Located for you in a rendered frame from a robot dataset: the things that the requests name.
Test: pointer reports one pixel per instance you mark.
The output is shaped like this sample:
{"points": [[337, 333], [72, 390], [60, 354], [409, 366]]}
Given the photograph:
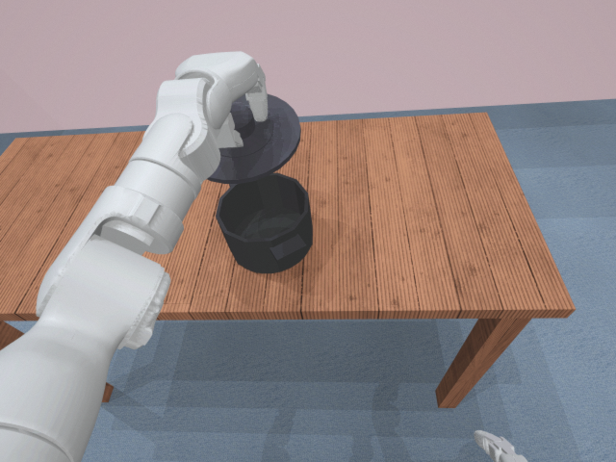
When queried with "left robot hand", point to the left robot hand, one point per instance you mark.
{"points": [[242, 76]]}

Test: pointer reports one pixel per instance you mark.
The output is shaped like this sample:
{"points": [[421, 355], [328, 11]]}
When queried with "pot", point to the pot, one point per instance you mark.
{"points": [[266, 223]]}

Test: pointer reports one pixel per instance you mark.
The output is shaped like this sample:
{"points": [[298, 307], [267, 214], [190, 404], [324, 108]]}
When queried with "robot left upper arm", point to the robot left upper arm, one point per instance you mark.
{"points": [[53, 378]]}

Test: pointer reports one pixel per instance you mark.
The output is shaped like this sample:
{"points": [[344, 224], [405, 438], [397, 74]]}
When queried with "table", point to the table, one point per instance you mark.
{"points": [[414, 217]]}

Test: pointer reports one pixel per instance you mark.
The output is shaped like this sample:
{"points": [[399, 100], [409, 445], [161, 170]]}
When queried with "right robot hand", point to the right robot hand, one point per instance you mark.
{"points": [[499, 449]]}

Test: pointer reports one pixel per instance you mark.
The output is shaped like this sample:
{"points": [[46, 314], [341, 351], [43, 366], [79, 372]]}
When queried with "left robot forearm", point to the left robot forearm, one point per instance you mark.
{"points": [[144, 209]]}

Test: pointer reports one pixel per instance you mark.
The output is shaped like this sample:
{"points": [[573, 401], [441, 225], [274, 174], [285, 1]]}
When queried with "knob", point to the knob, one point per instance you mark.
{"points": [[243, 119]]}

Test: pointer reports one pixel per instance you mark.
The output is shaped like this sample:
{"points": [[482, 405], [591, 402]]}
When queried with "lid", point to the lid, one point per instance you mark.
{"points": [[272, 144]]}

